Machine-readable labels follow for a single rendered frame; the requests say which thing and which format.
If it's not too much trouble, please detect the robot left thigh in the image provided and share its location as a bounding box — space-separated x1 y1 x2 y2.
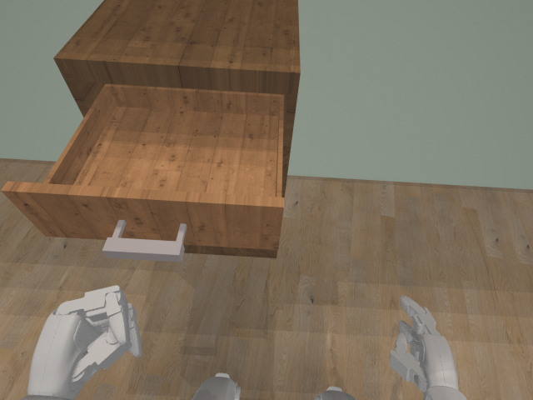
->
192 377 241 400

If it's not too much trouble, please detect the right robot hand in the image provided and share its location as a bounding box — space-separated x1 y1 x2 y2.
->
390 295 459 394

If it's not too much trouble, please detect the drawer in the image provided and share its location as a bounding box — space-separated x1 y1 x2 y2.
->
1 84 284 250

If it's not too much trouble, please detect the left robot hand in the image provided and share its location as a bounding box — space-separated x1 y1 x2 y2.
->
27 285 142 400

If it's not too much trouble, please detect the handle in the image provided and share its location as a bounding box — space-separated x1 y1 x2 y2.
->
102 220 187 263

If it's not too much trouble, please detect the cabinet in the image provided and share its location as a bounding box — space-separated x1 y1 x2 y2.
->
53 0 301 258

